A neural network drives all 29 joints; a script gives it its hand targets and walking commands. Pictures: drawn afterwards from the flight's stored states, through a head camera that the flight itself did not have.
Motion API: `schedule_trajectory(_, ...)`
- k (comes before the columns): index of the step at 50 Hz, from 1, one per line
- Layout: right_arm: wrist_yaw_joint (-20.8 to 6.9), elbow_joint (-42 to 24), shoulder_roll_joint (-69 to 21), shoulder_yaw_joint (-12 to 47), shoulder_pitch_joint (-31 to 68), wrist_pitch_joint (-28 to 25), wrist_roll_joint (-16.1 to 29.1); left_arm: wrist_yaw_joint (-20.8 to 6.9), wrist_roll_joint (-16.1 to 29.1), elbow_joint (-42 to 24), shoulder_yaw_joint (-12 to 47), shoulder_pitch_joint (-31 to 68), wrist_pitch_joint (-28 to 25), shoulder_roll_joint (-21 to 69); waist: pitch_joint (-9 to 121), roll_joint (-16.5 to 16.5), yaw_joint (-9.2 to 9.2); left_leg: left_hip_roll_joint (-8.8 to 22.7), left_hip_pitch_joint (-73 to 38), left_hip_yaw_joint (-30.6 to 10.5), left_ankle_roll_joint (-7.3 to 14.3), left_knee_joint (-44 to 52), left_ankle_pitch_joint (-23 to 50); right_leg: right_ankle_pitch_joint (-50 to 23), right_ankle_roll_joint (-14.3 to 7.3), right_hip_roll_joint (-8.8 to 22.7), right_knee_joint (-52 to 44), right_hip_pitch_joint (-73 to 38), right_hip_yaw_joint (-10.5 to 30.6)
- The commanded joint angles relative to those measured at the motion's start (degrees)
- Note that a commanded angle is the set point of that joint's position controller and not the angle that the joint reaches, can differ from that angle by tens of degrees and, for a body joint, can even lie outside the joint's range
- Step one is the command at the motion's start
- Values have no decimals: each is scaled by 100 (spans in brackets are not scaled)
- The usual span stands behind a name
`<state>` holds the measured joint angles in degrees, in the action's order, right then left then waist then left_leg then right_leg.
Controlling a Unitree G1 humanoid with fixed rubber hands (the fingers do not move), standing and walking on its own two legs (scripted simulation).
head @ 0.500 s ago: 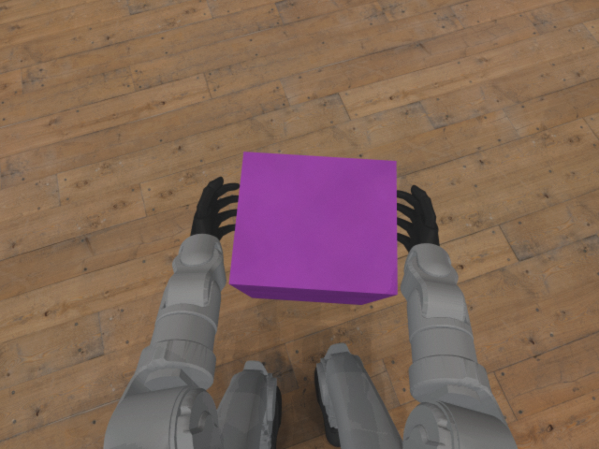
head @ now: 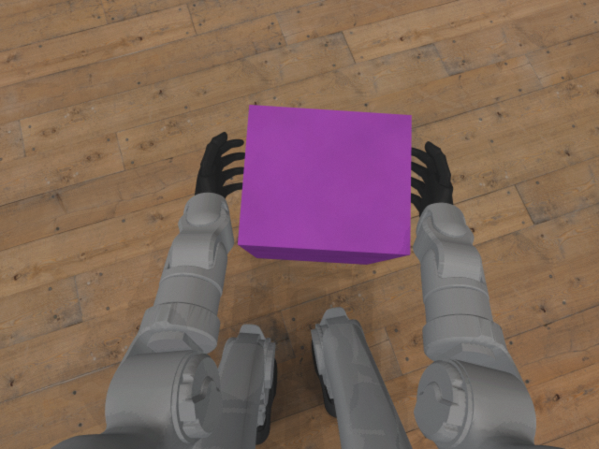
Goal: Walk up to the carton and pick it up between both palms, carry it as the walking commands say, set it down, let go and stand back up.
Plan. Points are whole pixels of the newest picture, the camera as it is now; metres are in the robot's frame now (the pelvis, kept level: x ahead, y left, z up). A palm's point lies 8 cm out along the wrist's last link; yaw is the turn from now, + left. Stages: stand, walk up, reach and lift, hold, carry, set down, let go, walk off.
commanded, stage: set down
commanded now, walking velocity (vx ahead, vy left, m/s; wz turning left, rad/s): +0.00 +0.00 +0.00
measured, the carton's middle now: (319, 200) +0.45 -0.07 -0.15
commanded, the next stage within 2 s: none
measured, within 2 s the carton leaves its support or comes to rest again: neither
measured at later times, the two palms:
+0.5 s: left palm (230, 194) +0.48 +0.07 -0.16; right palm (417, 203) +0.44 -0.22 -0.16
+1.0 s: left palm (242, 195) +0.50 +0.06 -0.25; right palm (403, 203) +0.46 -0.23 -0.25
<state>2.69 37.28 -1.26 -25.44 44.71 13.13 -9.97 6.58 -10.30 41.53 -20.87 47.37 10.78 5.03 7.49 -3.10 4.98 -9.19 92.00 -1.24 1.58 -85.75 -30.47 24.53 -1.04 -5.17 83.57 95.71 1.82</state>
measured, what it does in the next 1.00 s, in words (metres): lowers itself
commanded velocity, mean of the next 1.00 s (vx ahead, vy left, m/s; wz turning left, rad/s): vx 0.00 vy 0.00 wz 0.00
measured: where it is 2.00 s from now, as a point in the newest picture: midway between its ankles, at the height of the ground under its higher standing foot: (296, 400)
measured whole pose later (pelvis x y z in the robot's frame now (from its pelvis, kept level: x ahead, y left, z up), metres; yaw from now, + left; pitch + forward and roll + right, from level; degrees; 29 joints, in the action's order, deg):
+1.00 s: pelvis -0.03 -0.01 -0.13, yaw +2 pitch +42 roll +3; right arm 4.1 43.9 7.4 -24.5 66.5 15.9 -7.3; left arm 9.2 -6.4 48.9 -19.3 70.3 13.5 -2.9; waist -3.4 -3.4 6.3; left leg -11.7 119.3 0.8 -0.6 -111.0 -34.1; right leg 27.1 -0.6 -6.6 108.8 123.5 1.1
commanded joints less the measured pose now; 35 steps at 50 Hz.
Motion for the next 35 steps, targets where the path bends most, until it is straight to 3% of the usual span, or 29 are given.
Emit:
schedule_trajectory(1, -1171, 22, -4956, 2908, 3434, -82, 538, -837, 434, -39, 2777, 3470, -133, 5266, 5084, 80, 260, -146, -1401, -334, -176, 796, 1051, -1591, 144, -224, -384, -3698, 136)
schedule_trajectory(35, -1141, 243, -4502, 2753, 5169, 95, 818, -809, 744, 235, 2541, 5274, 2, 4688, 5615, 191, 387, -309, 400, 31, -104, -1016, 823, -1682, 260, -210, 1182, -2672, -1)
